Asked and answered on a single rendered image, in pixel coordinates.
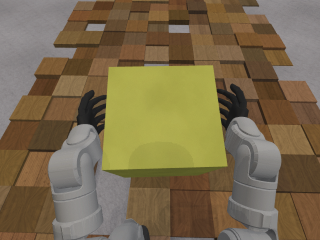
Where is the right robot upper arm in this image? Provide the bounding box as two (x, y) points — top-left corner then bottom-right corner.
(217, 227), (272, 240)

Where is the left robot hand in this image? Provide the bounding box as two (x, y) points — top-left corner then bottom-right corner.
(76, 90), (107, 135)

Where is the right robot forearm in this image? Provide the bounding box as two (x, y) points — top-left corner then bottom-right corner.
(224, 117), (282, 240)

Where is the left robot thigh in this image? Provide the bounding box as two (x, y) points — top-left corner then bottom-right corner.
(108, 222), (144, 240)

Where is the right robot hand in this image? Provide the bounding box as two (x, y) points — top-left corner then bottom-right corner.
(216, 83), (249, 131)

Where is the carton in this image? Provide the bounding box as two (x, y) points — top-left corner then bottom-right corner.
(101, 65), (228, 178)

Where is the left robot shin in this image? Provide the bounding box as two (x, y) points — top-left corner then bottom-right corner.
(124, 218), (145, 240)

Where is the left robot forearm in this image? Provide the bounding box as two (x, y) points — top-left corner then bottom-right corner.
(47, 124), (104, 240)

